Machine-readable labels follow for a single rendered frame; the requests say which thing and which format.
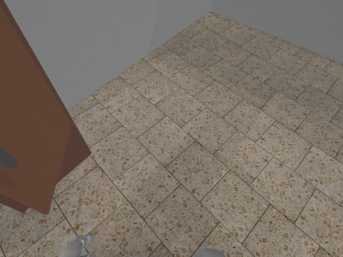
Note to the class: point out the handle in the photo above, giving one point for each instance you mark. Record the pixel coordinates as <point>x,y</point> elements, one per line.
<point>7,160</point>

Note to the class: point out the left robot hand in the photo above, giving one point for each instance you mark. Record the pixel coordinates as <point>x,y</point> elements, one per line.
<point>73,248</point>

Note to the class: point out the cupboard door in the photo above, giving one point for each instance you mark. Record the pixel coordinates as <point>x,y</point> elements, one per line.
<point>34,129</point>

